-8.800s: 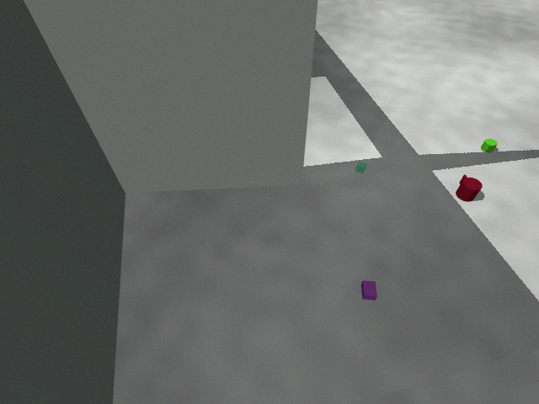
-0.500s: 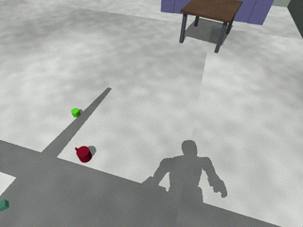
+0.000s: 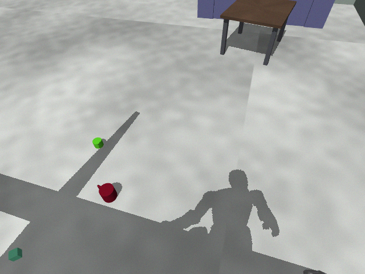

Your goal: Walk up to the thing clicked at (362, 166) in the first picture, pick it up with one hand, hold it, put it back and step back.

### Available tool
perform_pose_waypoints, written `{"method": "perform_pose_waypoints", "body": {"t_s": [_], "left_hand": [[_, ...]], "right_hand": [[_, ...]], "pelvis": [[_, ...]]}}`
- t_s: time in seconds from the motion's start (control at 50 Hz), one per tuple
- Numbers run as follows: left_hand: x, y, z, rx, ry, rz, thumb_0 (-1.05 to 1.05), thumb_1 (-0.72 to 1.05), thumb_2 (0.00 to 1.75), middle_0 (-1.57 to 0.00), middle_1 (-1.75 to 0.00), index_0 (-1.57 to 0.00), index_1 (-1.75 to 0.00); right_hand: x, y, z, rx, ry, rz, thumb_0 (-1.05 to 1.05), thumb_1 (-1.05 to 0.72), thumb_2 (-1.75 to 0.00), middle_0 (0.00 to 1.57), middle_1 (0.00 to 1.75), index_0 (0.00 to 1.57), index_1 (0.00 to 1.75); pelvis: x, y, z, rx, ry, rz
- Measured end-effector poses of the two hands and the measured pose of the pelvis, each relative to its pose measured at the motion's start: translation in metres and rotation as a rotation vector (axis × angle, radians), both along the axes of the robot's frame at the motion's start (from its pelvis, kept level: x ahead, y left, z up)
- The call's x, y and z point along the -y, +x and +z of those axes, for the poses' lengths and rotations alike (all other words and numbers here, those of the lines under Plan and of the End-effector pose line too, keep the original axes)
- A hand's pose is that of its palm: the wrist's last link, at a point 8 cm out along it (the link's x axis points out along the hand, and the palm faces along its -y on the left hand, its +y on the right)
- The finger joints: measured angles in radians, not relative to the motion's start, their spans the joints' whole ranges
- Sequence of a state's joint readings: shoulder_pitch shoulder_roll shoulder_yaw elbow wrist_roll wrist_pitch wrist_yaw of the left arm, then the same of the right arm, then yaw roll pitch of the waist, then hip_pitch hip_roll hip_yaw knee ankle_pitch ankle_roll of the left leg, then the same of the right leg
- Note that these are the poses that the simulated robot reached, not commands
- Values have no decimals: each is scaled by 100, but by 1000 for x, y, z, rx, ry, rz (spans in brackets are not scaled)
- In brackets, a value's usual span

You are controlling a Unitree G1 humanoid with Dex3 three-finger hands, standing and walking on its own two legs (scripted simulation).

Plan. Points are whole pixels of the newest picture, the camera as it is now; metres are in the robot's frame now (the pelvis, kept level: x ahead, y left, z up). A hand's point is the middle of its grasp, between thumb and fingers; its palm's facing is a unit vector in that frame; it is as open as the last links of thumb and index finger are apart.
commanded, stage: walk up
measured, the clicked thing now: (15, 254) +0.36 +0.91 -0.76
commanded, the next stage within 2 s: stand in 0.02 s
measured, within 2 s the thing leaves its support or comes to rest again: neither
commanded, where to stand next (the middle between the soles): +0.06 -0.01 m, yaw +0 degrees
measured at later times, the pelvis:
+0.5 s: pelvis +0.01 +0.00 +0.00, yaw +0 degrees
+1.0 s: pelvis +0.01 -0.01 +0.00, yaw +0 degrees
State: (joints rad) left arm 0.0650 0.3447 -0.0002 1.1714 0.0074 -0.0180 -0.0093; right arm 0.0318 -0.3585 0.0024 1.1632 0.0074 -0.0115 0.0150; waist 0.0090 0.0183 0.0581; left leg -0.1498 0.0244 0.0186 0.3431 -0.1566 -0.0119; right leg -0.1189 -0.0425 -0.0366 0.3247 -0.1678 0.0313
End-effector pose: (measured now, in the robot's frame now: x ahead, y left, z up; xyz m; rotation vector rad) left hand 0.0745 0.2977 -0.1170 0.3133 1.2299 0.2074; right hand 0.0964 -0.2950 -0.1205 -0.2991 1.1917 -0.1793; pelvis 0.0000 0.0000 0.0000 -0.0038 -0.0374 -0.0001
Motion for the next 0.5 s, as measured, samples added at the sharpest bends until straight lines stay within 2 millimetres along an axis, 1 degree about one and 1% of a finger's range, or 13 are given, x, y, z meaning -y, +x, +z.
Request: {"method": "perform_pose_waypoints", "body": {"t_s": [0.14,0.24,0.36,0.5], "left_hand": [[4,6,-1,-3,0,-22,1,90,90,-21,-30,-20,-30],[6,11,-1,0,-1,-28,1,90,90,-21,-30,-20,-30],[7,15,-1,5,-1,-30,1,90,90,-21,-30,-20,-30],[8,17,1,11,2,-30,1,90,90,-21,-30,-20,-30]], "right_hand": [[5,-20,-2,-44,-5,-30,0,-90,-90,20,30,20,30],[8,-29,-2,-64,-9,-43,0,-90,-90,20,30,20,30],[9,-31,-2,-70,-11,-47,0,-90,-90,20,30,20,30],[9,-25,-2,-57,-9,-39,0,-90,-90,20,30,20,30]], "pelvis": [[2,2,0,-2,2,-2],[3,4,1,-4,4,-2],[4,6,1,-5,4,-2],[5,8,1,-5,4,-2]]}}
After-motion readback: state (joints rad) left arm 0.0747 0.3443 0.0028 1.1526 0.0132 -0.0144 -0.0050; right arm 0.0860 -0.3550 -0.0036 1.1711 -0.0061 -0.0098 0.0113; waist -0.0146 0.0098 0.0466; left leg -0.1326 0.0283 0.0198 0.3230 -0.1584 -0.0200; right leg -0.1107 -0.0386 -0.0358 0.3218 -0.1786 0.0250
